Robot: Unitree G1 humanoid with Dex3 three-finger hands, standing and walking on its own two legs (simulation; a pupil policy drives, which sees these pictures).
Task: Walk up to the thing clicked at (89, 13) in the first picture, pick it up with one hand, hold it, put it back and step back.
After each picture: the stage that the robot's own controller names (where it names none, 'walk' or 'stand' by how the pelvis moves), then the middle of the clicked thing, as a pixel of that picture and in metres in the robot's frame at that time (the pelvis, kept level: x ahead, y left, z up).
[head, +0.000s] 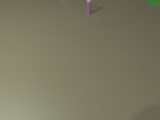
stand; (88, 6) +2.30 -0.19 -0.65
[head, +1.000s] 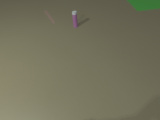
walk; (75, 19) +2.17 +0.16 -0.64
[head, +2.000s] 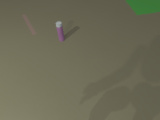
walk; (60, 31) +1.54 +0.30 -0.65
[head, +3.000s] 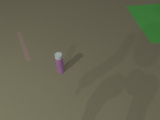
walk; (59, 63) +1.04 +0.24 -0.65
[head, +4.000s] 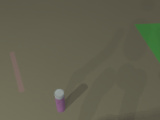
walk; (60, 101) +0.64 +0.16 -0.63
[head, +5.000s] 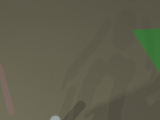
stand; out of the picture +0.43 +0.14 -0.64
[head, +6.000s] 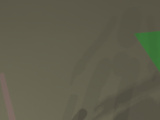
stand; out of the picture +0.38 +0.17 -0.66
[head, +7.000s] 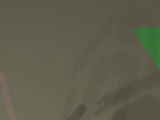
stand; out of the picture +0.40 +0.18 -0.65
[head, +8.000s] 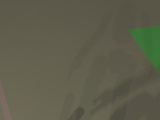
stand; out of the picture +0.38 +0.19 -0.66
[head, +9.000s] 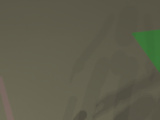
stand; out of the picture +0.37 +0.17 -0.66
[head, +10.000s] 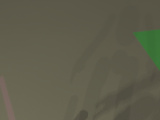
stand; out of the picture +0.37 +0.17 -0.66
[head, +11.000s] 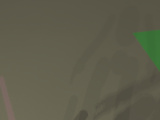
go down; out of the picture +0.37 +0.17 -0.66
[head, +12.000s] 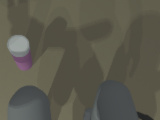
go down; (22, 55) +0.47 +0.19 -0.26
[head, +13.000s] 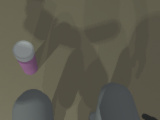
approach; (27, 60) +0.47 +0.19 -0.26
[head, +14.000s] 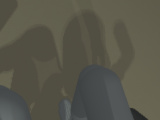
close in; out of the picture +0.46 +0.24 -0.16
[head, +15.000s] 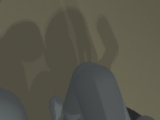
close; out of the picture +0.45 +0.25 -0.16
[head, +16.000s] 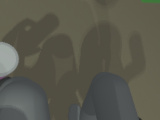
lift; out of the picture +0.36 +0.23 -0.11
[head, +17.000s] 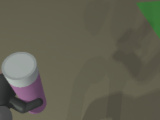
lift; (29, 89) +0.32 +0.16 +0.06
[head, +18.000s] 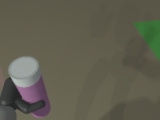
hold; (34, 92) +0.32 +0.15 +0.06
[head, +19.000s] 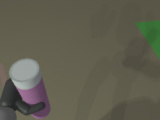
hold; (34, 93) +0.31 +0.16 +0.05
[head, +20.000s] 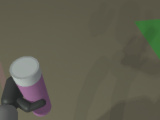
crouch; (35, 91) +0.32 +0.16 +0.04
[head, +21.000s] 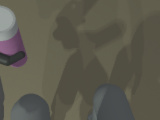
crouch; (10, 43) +0.47 +0.18 -0.03
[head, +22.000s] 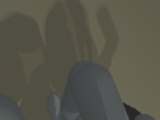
lower; out of the picture +0.45 +0.26 -0.17
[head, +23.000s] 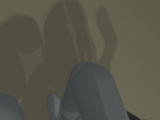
lower; out of the picture +0.45 +0.26 -0.17
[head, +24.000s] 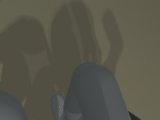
lower; out of the picture +0.45 +0.25 -0.15
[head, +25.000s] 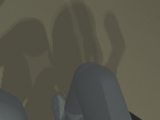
lower; out of the picture +0.44 +0.25 -0.16
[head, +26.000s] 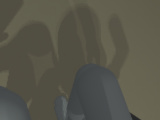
loosen; out of the picture +0.43 +0.22 -0.15
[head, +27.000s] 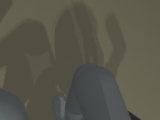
withdraw; out of the picture +0.44 +0.23 -0.17
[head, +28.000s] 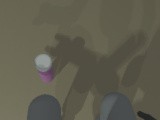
walk; (45, 70) +0.46 +0.16 -0.33
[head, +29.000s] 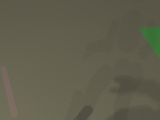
stand; out of the picture +0.39 +0.13 -0.59
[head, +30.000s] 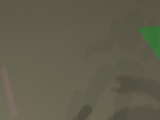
stand; out of the picture +0.40 +0.13 -0.60
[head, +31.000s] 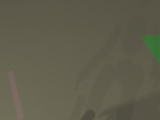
stand; out of the picture +0.41 +0.12 -0.64
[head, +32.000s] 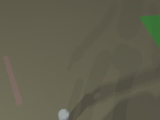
walk; out of the picture +0.42 +0.11 -0.63
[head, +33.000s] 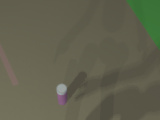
walk; (62, 95) +0.55 +0.10 -0.64
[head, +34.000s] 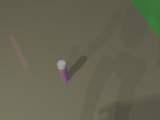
walk; (63, 72) +0.82 +0.20 -0.63
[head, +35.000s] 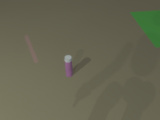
stand; (68, 66) +1.07 +0.14 -0.64
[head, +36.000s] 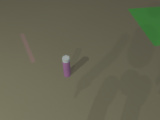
stand; (66, 66) +1.02 +0.14 -0.66
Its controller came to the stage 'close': yes
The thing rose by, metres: 0.70
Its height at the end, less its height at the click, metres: +0.00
